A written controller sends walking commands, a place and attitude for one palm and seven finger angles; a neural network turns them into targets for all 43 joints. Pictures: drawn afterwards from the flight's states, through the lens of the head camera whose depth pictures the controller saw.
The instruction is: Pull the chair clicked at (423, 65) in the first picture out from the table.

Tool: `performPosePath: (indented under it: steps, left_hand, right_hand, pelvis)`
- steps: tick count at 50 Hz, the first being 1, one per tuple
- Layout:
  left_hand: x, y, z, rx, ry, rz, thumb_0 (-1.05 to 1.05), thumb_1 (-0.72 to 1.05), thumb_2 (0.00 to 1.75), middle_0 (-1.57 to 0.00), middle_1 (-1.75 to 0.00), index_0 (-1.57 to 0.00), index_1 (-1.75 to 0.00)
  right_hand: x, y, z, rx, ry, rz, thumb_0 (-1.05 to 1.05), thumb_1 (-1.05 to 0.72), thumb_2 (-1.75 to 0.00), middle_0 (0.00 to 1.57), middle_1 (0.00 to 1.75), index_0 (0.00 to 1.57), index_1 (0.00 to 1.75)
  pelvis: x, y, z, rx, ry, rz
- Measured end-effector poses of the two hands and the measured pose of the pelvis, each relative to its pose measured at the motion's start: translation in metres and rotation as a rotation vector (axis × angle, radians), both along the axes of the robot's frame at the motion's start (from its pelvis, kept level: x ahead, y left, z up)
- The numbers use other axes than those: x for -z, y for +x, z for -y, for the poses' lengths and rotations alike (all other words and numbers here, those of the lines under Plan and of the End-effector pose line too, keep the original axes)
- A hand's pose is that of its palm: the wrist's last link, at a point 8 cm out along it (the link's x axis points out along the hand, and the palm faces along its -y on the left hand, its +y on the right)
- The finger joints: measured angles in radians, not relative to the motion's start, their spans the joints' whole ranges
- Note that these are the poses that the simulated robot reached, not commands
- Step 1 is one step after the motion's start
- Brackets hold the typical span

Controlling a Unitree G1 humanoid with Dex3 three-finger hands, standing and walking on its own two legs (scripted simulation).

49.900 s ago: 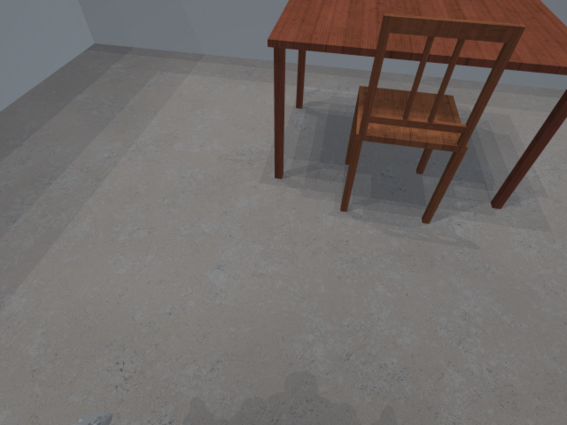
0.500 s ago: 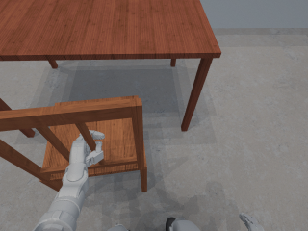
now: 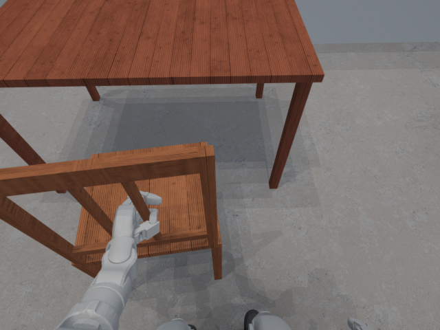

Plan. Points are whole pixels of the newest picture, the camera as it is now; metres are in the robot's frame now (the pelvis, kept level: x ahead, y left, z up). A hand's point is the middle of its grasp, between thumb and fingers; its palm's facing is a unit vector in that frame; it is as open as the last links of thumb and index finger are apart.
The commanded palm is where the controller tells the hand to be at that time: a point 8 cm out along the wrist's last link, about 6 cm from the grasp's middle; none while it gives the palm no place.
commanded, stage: step backward, pulling the chair out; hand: left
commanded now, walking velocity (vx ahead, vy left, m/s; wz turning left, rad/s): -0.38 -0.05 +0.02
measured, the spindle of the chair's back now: (102, 219) +0.34 +0.26 -0.07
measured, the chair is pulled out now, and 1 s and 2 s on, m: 0.30 0.33 0.53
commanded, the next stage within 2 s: stop walking, hand still on the chair in 1.96 s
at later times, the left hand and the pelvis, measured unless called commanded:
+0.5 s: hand (154, 224) +0.33 +0.14 -0.06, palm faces +0.05 -0.98 -0.17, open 4.8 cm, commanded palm +0.30 +0.19 -0.06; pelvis +0.00 +0.01 +0.00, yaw -1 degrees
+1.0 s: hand (154, 241) +0.29 +0.14 -0.06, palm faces -0.01 -0.99 -0.17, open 4.9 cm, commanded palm +0.26 +0.19 -0.05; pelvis -0.05 +0.02 +0.01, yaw -2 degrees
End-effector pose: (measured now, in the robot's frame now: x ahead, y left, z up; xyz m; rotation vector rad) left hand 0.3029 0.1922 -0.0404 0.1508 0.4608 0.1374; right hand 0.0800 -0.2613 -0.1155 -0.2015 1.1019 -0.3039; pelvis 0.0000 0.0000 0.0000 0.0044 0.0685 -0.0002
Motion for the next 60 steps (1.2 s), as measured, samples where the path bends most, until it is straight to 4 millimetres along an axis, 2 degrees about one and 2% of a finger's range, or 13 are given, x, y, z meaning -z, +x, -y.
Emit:
performPosePath:
  steps: [12,19,24,29,33,37,42,46,52,56,60]
  left_hand:
    - [0.0,0.0,0.0,-0.012,0.007,0.002,0.01,0.75,0.83,-0.28,-1.05,-0.49,-1.45]
    - [-0.001,0.001,-0.001,0.014,0.003,-0.009,0.01,0.76,0.82,-0.26,-1.07,-0.49,-1.45]
    - [-0.001,0.002,-0.003,0.051,-0.001,-0.016,0.01,0.77,0.8,-0.24,-1.09,-0.49,-1.45]
    - [-0.001,0.002,-0.002,0.036,-0.003,-0.021,0.02,0.77,0.81,-0.24,-1.09,-0.49,-1.45]
    - [-0.002,-0.001,0.001,-0.004,-0.008,-0.031,0.02,0.76,0.81,-0.25,-1.06,-0.49,-1.45]
    - [-0.003,-0.006,0.004,-0.021,-0.003,-0.033,0.02,0.75,0.82,-0.26,-1.04,-0.49,-1.45]
    - [-0.004,-0.014,0.007,-0.007,-0.003,-0.047,0.02,0.76,0.81,-0.26,-1.03,-0.49,-1.45]
    - [-0.003,-0.02,0.005,0.05,0.001,-0.042,0.01,0.76,0.8,-0.24,-1.07,-0.49,-1.45]
    - [-0.004,-0.038,0.002,0.103,-0.012,-0.055,0.01,0.77,0.8,-0.2,-1.11,-0.49,-1.45]
    - [-0.005,-0.051,0.003,0.092,-0.008,-0.062,0.02,0.76,0.8,-0.21,-1.09,-0.49,-1.45]
    - [-0.006,-0.059,0.009,0.059,0.007,-0.074,0.03,0.75,0.82,-0.24,-1.06,-0.49,-1.45]
  right_hand:
    - [0.005,0.018,0.0,-0.014,0.02,0.056,0.01,-0.9,-0.89,0.2,0.3,0.2,0.3]
    - [-0.003,0.019,-0.001,-0.026,-0.014,0.043,0.01,-0.9,-0.89,0.2,0.3,0.2,0.3]
    - [-0.011,0.019,-0.009,-0.015,-0.026,0.061,0.01,-0.9,-0.89,0.2,0.3,0.2,0.29]
    - [-0.006,0.018,-0.019,-0.046,0.029,0.071,0.01,-0.9,-0.89,0.2,0.3,0.2,0.29]
    - [0.003,0.011,-0.018,-0.044,0.083,0.065,0.01,-0.9,-0.89,0.2,0.3,0.2,0.3]
    - [0.004,-0.001,-0.006,-0.003,0.075,0.055,0.01,-0.9,-0.89,0.2,0.3,0.2,0.3]
    - [-0.004,-0.014,0.012,0.008,0.002,0.031,0.01,-0.9,-0.89,0.2,0.3,0.2,0.3]
    - [-0.009,-0.022,0.015,0.009,-0.068,0.021,0.01,-0.9,-0.89,0.2,0.3,0.2,0.29]
    - [-0.02,-0.03,-0.01,-0.015,-0.027,0.05,0.01,-0.9,-0.89,0.19,0.3,0.19,0.29]
    - [-0.011,-0.037,-0.03,-0.04,0.07,0.061,0.01,-0.9,-0.89,0.19,0.3,0.19,0.29]
    - [0.003,-0.051,-0.036,-0.031,0.145,0.043,0.01,-0.9,-0.89,0.2,0.3,0.2,0.3]
  pelvis:
    - [0.005,0.002,0.008,0.008,0.01,0.011]
    - [0.002,-0.002,-0.006,-0.009,-0.002,0.012]
    - [-0.001,-0.001,-0.011,0.014,-0.007,0.016]
    - [-0.001,-0.001,-0.003,0.054,-0.001,0.022]
    - [-0.002,-0.01,0.007,0.059,-0.021,0.034]
    - [-0.003,-0.016,0.012,0.058,-0.01,0.018]
    - [-0.006,-0.025,0.002,0.034,0.014,-0.001]
    - [-0.002,-0.035,-0.014,0.001,-0.007,-0.013]
    - [-0.009,-0.046,-0.018,0.059,-0.005,0.0]
    - [-0.011,-0.049,-0.009,0.085,-0.011,0.01]
    - [-0.01,-0.062,0.002,0.091,-0.028,0.023]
